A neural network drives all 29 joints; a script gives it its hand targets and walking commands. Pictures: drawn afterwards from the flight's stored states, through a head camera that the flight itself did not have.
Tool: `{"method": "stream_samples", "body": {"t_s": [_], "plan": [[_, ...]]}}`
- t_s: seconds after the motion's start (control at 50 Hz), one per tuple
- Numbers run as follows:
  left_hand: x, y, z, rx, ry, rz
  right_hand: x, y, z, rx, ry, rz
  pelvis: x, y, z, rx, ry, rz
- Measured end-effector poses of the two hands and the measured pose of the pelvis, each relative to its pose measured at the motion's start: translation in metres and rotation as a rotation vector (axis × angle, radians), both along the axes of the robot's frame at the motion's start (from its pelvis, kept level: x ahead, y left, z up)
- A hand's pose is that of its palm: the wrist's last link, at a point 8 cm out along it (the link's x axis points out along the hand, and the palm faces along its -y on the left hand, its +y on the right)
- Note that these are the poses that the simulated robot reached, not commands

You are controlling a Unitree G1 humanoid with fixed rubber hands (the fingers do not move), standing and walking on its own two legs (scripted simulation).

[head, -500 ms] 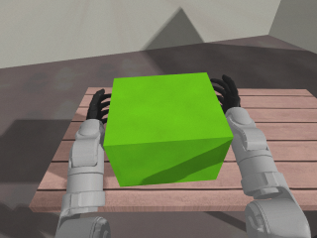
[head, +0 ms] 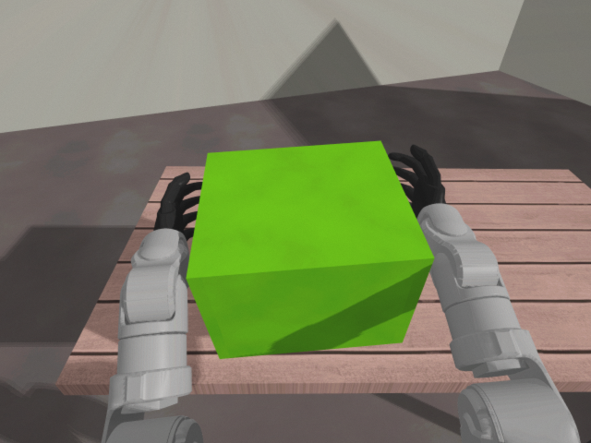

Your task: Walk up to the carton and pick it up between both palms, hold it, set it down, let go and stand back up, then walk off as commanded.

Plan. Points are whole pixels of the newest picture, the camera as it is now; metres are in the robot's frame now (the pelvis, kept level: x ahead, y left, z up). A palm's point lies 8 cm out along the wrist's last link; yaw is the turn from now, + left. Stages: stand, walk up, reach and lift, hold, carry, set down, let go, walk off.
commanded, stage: hold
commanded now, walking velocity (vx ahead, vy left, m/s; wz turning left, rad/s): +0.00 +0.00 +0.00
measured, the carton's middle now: (303, 246) +0.34 +0.00 +0.15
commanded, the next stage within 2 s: none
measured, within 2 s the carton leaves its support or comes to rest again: neither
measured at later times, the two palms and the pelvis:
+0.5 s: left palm (175, 221) +0.36 +0.17 +0.17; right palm (419, 196) +0.38 -0.16 +0.20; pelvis +0.01 +0.00 +0.00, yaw +0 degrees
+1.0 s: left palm (176, 227) +0.35 +0.16 +0.18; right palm (430, 206) +0.36 -0.17 +0.20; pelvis +0.00 +0.00 +0.00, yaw +0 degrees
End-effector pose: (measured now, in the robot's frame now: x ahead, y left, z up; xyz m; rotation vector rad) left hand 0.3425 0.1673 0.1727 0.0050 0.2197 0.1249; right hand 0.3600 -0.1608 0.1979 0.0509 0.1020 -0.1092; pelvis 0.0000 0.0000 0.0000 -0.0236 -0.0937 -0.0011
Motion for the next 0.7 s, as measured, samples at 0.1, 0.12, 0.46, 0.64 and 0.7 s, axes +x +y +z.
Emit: {"method": "stream_samples", "body": {"t_s": [0.1,0.12,0.46,0.64,0.7], "plan": [[0.003,-0.003,-0.001,-0.003,0.009,-0.007,0.0,-0.003,-0.003,0.012,0.01,-0.01,-0.002,-0.001,0.0,0.001,-0.003,0.0],[0.004,-0.004,0.001,-0.003,0.003,-0.007,0.0,-0.004,-0.002,0.014,0.004,-0.012,-0.002,-0.001,0.0,0.001,-0.003,0.0],[0.025,-0.001,-0.001,-0.004,-0.002,-0.001,0.023,-0.001,-0.002,0.008,0.002,-0.007,0.013,0.0,0.0,-0.001,0.018,0.0],[0.013,0.004,0.006,0.0,-0.031,0.009,0.015,0.004,0.006,-0.007,-0.025,0.007,0.013,0.0,0.0,-0.001,0.012,0.001],[0.009,0.003,0.007,-0.001,-0.029,0.008,0.01,0.003,0.006,-0.007,-0.022,0.007,0.009,0.0,0.0,0.0,0.007,0.001]]}}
